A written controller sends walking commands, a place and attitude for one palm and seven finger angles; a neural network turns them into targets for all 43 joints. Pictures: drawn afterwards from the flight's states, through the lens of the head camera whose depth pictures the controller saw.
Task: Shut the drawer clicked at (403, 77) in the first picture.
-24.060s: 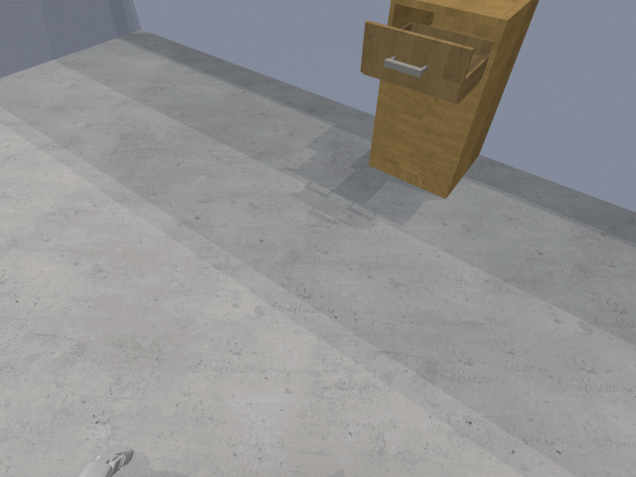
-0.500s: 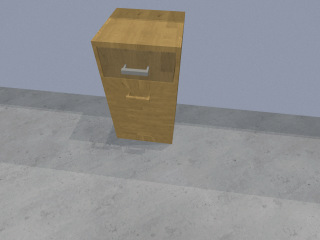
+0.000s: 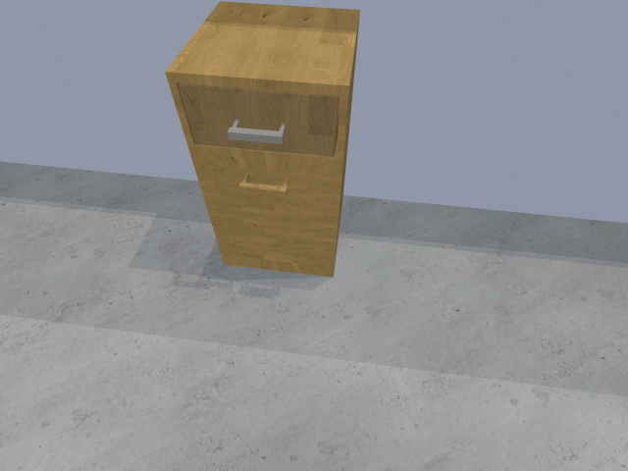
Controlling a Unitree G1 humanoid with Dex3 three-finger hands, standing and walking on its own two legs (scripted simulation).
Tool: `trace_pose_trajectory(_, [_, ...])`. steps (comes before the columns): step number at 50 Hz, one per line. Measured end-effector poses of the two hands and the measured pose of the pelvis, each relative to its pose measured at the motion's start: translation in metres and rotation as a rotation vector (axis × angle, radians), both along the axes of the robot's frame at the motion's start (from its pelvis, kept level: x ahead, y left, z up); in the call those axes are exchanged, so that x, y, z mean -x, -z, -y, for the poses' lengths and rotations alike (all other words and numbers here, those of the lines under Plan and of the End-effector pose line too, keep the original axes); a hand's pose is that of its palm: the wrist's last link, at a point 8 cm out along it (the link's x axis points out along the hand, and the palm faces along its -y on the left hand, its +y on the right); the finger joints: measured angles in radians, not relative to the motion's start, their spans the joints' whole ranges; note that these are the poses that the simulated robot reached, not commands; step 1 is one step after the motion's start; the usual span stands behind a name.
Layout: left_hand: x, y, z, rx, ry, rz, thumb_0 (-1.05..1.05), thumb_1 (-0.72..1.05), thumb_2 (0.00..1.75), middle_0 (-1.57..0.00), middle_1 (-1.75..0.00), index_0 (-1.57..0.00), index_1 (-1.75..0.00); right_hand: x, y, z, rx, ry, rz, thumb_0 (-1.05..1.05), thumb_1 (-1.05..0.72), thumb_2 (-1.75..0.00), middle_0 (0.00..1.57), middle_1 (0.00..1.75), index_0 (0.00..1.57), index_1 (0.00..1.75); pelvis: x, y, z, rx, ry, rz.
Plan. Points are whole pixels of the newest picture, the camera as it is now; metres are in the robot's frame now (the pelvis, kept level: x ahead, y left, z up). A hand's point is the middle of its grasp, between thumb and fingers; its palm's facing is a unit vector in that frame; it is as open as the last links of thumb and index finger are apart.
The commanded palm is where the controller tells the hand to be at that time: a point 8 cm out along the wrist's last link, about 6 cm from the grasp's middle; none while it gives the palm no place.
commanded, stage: look to check the result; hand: left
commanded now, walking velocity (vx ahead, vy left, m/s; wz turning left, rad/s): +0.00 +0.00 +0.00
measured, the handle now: (257, 130) +0.87 +0.19 -0.10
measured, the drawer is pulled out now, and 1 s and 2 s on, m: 0.00 0.00 0.00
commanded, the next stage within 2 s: stand and wait in 0.26 s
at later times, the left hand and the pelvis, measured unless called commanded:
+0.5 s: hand out of the picture +0.03 +0.19 -0.17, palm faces +0.01 -0.97 -0.23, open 7.4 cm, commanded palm none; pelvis +0.01 +0.00 +0.00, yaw +0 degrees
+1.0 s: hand out of the picture +0.05 +0.21 -0.17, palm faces +0.00 -0.97 -0.26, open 7.4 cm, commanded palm none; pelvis +0.02 +0.00 +0.00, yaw -1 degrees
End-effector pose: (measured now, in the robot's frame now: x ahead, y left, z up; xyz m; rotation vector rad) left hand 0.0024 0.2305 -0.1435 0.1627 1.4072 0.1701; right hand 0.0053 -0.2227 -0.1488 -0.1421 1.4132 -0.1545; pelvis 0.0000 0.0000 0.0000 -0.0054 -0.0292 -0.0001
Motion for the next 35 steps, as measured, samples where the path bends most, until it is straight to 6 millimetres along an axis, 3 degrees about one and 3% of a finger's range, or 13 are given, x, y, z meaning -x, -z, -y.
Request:
trace_pose_trajectory(12, [-0.003,-0.001,-0.001,-0.006,-0.002,-0.011,0.0,0.91,0.89,-0.2,-0.3,-0.2,-0.3,-0.013,-0.001,0.007,0.01,-0.007,0.011,0.0,-0.91,-0.9,0.2,0.3,0.2,0.3,-0.006,-0.001,0.002,-0.001,0.002,-0.004])
trace_pose_trajectory(35, [-0.042,-0.007,-0.015,-0.034,0.027,0.063,0.0,0.91,0.89,-0.2,-0.3,-0.2,-0.3,-0.033,-0.006,0.015,0.036,-0.008,0.048,0.0,-0.91,-0.9,0.2,0.3,0.2,0.3,-0.017,-0.002,-0.001,-0.006,0.009,-0.004])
